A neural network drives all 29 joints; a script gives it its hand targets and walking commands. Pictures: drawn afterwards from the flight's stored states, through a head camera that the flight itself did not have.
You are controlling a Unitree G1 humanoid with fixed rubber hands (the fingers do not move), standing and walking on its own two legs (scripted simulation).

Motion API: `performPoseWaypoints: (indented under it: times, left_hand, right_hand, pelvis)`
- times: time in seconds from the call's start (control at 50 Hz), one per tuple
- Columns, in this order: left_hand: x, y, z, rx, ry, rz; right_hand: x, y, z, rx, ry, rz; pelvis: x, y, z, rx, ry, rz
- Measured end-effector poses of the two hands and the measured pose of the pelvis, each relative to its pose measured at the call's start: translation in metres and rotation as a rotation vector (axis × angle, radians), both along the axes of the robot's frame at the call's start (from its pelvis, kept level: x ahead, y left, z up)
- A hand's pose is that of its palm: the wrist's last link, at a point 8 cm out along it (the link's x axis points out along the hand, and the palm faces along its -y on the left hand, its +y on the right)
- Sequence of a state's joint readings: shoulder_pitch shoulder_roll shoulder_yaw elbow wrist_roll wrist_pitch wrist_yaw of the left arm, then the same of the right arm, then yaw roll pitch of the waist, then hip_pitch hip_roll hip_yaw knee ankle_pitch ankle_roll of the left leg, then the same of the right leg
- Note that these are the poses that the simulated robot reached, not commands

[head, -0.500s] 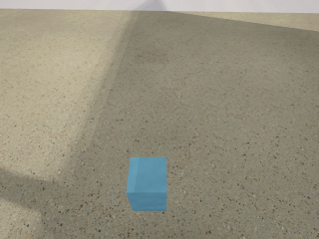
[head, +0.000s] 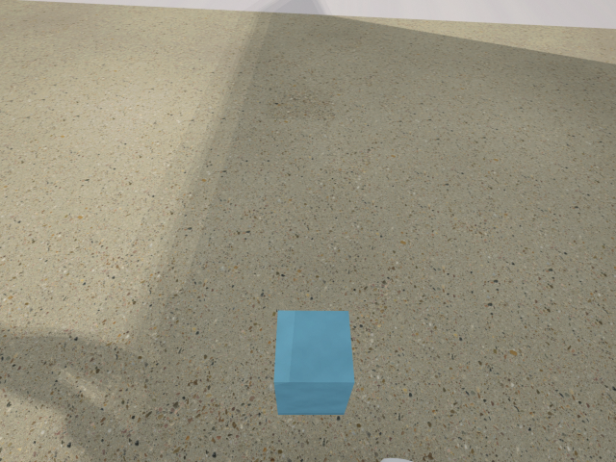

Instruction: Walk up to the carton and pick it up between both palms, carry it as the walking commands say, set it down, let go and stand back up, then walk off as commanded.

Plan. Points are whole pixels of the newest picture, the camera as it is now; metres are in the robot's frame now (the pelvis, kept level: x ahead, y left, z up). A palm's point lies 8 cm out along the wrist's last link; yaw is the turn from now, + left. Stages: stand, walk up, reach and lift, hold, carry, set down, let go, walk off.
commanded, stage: walk up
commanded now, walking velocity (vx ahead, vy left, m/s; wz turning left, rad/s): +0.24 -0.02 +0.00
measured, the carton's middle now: (312, 364) +0.48 -0.03 -0.63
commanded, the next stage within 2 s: stand in 1.34 s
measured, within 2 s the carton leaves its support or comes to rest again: neither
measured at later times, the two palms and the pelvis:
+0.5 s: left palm (177, 442) +0.19 +0.20 -0.13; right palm out of the picture +0.08 -0.26 -0.15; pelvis +0.12 -0.05 -0.01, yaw -1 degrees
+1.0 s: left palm out of the picture +0.13 +0.17 -0.15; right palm out of the picture +0.10 -0.30 -0.15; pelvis +0.08 -0.06 -0.01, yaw -2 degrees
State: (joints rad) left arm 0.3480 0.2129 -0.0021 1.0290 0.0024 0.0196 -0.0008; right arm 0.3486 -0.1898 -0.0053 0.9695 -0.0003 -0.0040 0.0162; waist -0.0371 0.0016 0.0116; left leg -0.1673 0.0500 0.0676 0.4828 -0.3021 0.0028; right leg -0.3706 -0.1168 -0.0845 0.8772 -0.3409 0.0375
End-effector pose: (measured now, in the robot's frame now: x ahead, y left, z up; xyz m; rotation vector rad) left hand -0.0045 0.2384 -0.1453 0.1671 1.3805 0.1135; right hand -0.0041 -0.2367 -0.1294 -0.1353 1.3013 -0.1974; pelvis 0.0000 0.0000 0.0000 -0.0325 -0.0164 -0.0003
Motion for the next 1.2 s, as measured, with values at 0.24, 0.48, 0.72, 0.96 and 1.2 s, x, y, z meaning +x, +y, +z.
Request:
performPoseWaypoints:
  times: [0.24,0.48,0.72,0.96,1.2]
  left_hand:
    - [0.121,-0.006,0.002,-0.016,-0.081,-0.077]
    - [0.193,-0.041,0.010,0.062,-0.155,-0.064]
    - [0.180,-0.042,-0.008,0.005,-0.142,-0.005]
    - [0.142,-0.062,-0.008,0.008,-0.054,-0.024]
    - [0.119,-0.086,0.011,0.067,-0.083,-0.025]
  right_hand:
    - [-0.002,0.020,0.003,0.019,0.110,-0.104]
    - [0.073,-0.020,-0.024,0.064,0.134,-0.063]
    - [0.152,-0.025,-0.017,-0.009,-0.007,0.018]
    - [0.112,-0.060,-0.010,-0.051,0.013,-0.003]
    - [0.095,-0.078,-0.025,0.030,-0.012,-0.006]
  pelvis:
    - [0.068,-0.001,0.002,0.000,0.026,-0.003]
    - [0.124,-0.044,-0.009,0.062,0.044,-0.017]
    - [0.123,-0.035,-0.011,0.015,0.026,-0.013]
    - [0.090,-0.056,-0.008,0.021,0.036,-0.028]
    - [0.070,-0.086,-0.005,0.052,0.007,-0.038]
